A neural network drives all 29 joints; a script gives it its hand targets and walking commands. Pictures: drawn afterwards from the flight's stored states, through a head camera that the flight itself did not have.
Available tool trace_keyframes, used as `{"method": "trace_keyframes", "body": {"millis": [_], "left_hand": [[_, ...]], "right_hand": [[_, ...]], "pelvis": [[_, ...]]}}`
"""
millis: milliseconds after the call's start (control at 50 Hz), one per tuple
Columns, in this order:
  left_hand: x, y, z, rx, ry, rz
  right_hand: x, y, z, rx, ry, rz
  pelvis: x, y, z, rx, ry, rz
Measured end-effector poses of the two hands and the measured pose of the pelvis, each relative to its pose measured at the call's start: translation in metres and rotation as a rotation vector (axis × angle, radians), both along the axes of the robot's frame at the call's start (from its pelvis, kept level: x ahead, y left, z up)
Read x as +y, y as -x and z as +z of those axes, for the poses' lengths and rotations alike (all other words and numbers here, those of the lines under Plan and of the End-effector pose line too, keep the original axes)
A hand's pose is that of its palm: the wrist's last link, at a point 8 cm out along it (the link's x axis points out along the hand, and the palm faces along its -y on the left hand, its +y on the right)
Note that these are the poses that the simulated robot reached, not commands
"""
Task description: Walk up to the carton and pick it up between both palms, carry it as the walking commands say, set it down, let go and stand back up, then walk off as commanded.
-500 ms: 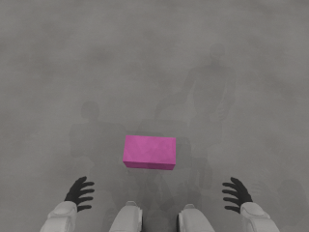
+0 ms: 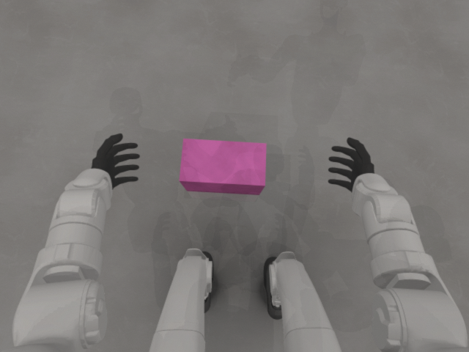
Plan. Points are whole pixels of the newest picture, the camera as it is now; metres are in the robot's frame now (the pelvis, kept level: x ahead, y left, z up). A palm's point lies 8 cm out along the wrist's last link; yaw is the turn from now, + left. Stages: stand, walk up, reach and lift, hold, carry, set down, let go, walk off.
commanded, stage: reach and lift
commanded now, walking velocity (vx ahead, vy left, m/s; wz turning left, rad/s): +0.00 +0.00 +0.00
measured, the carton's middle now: (223, 168) +0.52 +0.04 -0.59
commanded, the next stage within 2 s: none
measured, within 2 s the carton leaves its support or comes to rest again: neither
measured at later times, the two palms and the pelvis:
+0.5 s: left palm (102, 105) +0.52 +0.27 -0.12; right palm (347, 125) +0.49 -0.21 -0.12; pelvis +0.01 +0.01 -0.03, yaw -2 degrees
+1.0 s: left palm (117, 113) +0.54 +0.27 -0.19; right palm (322, 129) +0.52 -0.19 -0.21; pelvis +0.01 +0.00 -0.08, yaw -2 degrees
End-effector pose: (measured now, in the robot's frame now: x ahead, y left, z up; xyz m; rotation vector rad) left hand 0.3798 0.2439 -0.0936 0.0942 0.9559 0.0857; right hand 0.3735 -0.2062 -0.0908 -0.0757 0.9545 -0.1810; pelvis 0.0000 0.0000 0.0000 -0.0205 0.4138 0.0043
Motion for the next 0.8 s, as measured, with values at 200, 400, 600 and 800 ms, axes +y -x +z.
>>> {"method": "trace_keyframes", "body": {"millis": [200,400,600,800], "left_hand": [[0.007,-0.066,-0.021,-0.128,0.008,-0.021],[0.026,-0.125,-0.024,-0.236,0.002,-0.011],[0.024,-0.158,-0.021,-0.288,0.016,-0.020],[0.024,-0.169,-0.032,-0.287,0.018,-0.036]], "right_hand": [[0.009,-0.051,-0.023,-0.116,-0.007,-0.040],[0.002,-0.097,-0.033,-0.221,0.000,-0.052],[0.004,-0.134,-0.032,-0.298,-0.013,-0.036],[0.012,-0.147,-0.051,-0.296,-0.015,-0.041]], "pelvis": [[0.006,-0.010,-0.013,0.178,0.015,0.000],[0.012,-0.011,-0.028,0.299,0.023,-0.007],[0.010,-0.009,-0.030,0.349,0.016,-0.019],[0.005,-0.012,-0.034,0.379,0.011,-0.021]]}}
